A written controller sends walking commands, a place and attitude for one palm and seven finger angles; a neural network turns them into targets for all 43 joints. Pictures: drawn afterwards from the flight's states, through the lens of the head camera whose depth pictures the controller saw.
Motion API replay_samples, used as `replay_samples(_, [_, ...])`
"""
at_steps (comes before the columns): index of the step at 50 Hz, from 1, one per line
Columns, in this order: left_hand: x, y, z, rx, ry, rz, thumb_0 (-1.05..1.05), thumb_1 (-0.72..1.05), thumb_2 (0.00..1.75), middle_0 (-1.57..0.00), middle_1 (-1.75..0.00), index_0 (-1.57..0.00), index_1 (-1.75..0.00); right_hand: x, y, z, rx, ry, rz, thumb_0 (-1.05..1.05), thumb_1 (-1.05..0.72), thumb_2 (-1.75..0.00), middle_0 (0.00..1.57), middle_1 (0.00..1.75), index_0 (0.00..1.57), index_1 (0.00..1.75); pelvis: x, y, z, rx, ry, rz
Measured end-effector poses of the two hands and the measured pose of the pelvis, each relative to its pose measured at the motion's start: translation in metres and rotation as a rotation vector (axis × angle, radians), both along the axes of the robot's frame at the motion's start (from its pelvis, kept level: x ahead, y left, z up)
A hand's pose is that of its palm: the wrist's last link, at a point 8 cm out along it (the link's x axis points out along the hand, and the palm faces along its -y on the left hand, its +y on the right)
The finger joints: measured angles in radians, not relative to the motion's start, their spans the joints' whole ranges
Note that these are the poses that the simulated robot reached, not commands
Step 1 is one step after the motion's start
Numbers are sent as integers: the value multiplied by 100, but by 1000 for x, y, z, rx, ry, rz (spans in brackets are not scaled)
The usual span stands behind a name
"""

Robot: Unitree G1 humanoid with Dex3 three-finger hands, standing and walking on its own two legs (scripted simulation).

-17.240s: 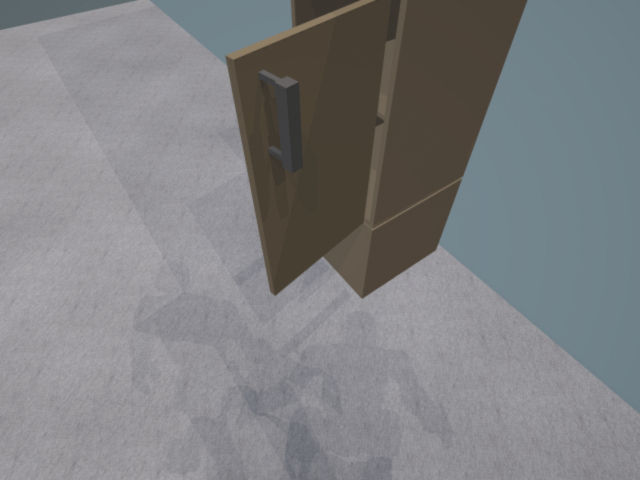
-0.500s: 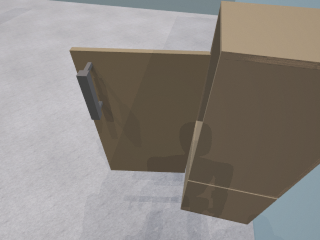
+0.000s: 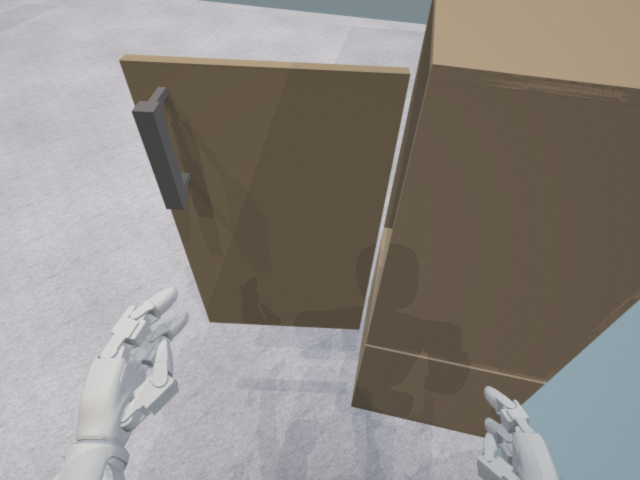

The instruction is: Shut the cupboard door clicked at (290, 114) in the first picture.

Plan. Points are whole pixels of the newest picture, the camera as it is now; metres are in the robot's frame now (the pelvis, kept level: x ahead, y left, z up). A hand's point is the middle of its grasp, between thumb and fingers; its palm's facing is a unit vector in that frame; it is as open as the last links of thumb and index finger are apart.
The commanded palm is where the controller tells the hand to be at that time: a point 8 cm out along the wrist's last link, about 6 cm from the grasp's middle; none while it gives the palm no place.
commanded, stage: raise the hand and make a fist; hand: left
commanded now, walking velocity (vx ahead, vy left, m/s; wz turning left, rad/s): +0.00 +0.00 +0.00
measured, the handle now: (168, 150) +0.48 +0.22 +0.18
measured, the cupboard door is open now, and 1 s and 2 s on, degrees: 100 100 100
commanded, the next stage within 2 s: bring the fist close to the handle in 1.62 s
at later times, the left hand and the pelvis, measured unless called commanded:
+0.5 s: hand (159, 378) +0.22 +0.18 +0.07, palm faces -0.08 -1.00 -0.02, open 4.3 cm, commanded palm +0.17 +0.24 +0.08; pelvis +0.02 -0.01 -0.01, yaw +1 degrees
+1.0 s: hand (95, 320) +0.24 +0.22 +0.15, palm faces +0.03 -1.00 -0.05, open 3.1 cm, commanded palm +0.21 +0.27 +0.15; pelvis +0.03 +0.02 +0.02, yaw +2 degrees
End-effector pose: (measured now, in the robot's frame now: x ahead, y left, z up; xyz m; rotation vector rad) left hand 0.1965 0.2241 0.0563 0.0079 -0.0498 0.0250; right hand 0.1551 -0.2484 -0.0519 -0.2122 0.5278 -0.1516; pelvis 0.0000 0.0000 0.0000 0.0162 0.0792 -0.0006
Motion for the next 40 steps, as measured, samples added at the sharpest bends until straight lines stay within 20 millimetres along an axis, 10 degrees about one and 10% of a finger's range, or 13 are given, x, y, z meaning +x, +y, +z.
replay_samples(6, [-63, 8, -59, -17, 210, -14, 1, 91, 90, -42, -53, -41, -53, 51, -13, 16, -81, -115, 100, 1, -90, -90, 20, 30, 20, 30, -3, -16, -23, -13, 53, 18])
replay_samples(10, [-91, 22, -43, 32, 169, 116, 2, 90, 90, -49, -61, -49, -61, 74, -4, 7, -88, -140, 156, 1, -90, -90, 20, 30, 19, 30, 0, -19, -33, -37, 65, 47])
replay_samples(16, [-51, 13, 9, 88, -121, 25, 2, 90, 90, -60, -73, -59, -73, 73, 23, -27, -4, -79, 185, 1, -90, -90, 20, 30, 20, 30, -1, -20, -39, -60, 57, 64])
replay_samples(22, [4, 2, 6, 47, 113, -171, 2, 90, 90, -70, -85, -70, -85, 36, 32, -36, 95, 23, 69, 2, -90, -90, 20, 30, 20, 30, 7, -15, -23, -38, 54, 35])
replay_samples(30, [-4, 40, 40, 43, 59, 45, 2, 90, 90, -85, -101, -85, -100, 9, 17, -25, 34, 113, 8, 2, -90, -90, 20, 30, 20, 30, 24, -3, -5, -32, 35, 21])
replay_samples(40, [3, 32, 45, 44, 55, -74, 2, 90, 90, -104, -121, -103, -121, 39, 29, 4, -24, -3, 67, 2, -90, -90, 20, 30, 20, 30, 23, 14, 3, -46, -9, 33])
